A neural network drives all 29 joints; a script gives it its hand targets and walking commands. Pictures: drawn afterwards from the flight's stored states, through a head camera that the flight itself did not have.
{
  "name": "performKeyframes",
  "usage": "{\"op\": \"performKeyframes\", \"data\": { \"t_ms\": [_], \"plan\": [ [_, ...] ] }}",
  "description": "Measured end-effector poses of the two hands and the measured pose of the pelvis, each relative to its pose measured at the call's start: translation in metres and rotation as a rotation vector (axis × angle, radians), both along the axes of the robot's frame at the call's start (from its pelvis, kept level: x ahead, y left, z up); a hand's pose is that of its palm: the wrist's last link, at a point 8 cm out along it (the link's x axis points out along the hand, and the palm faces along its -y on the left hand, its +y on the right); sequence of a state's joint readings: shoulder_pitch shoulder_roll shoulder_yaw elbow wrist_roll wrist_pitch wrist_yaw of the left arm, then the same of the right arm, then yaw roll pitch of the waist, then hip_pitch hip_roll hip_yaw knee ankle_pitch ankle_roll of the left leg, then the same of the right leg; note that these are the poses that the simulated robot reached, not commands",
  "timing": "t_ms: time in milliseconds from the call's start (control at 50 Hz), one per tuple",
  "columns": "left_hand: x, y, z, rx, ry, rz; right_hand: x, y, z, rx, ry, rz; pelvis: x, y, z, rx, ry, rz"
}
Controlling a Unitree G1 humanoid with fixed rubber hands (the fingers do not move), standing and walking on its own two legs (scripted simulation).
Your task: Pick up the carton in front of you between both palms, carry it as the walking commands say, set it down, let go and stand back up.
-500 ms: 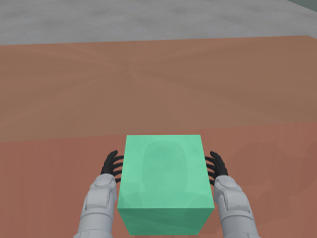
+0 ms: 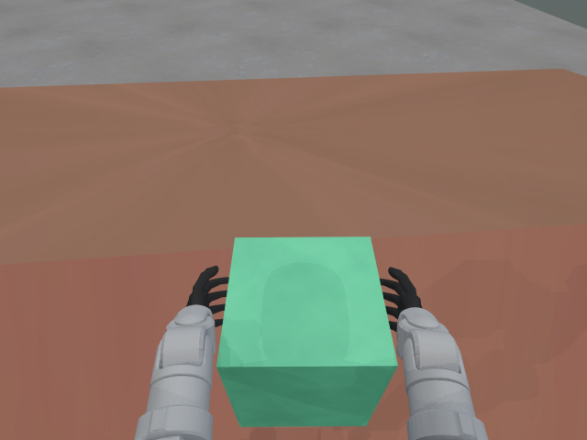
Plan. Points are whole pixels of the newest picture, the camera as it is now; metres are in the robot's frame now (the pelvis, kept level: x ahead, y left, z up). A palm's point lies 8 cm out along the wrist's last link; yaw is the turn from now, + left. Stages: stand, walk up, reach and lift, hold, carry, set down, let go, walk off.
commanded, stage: reach and lift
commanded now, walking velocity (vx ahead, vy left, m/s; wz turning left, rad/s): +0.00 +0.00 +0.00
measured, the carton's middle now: (302, 335) +0.31 +0.00 -0.04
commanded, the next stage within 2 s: hold in 0.54 s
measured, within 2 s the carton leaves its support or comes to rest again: neither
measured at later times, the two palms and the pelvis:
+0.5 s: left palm (199, 310) +0.30 +0.15 +0.04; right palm (410, 312) +0.30 -0.15 +0.04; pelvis +0.02 +0.00 +0.01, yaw +0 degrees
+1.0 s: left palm (196, 310) +0.29 +0.15 +0.05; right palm (414, 312) +0.29 -0.15 +0.06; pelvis +0.00 +0.00 +0.00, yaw +0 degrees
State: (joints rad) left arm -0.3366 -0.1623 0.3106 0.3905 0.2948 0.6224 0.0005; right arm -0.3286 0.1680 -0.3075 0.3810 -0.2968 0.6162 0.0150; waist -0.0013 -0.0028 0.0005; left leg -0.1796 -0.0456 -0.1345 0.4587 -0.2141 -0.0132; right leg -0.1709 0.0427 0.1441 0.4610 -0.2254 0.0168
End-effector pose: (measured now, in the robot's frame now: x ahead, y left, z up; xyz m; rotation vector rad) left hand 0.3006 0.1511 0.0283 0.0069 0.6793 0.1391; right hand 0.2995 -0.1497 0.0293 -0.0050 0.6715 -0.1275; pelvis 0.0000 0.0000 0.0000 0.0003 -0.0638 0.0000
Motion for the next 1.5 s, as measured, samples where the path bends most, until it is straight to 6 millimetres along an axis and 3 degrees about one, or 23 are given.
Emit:
{"op": "performKeyframes", "data": {
  "t_ms": [380,740,1060,1500],
  "plan": [
    [0.003,-0.001,0.008,0.021,0.005,-0.015,0.004,-0.001,0.008,-0.021,0.005,0.017,0.017,0.000,0.005,0.001,-0.015,-0.003],
    [-0.003,-0.002,0.028,0.019,-0.026,-0.015,-0.003,-0.002,0.029,-0.020,-0.026,0.012,0.014,-0.001,0.007,0.000,-0.050,-0.002],
    [-0.007,-0.001,0.026,0.006,-0.014,-0.007,-0.007,-0.001,0.027,-0.006,-0.014,0.002,0.002,0.000,0.005,0.000,-0.061,-0.003],
    [-0.003,-0.002,0.027,0.021,-0.009,-0.017,-0.003,-0.002,0.027,-0.021,-0.009,0.012,0.012,0.000,0.006,0.000,-0.059,-0.002]
  ]
}}
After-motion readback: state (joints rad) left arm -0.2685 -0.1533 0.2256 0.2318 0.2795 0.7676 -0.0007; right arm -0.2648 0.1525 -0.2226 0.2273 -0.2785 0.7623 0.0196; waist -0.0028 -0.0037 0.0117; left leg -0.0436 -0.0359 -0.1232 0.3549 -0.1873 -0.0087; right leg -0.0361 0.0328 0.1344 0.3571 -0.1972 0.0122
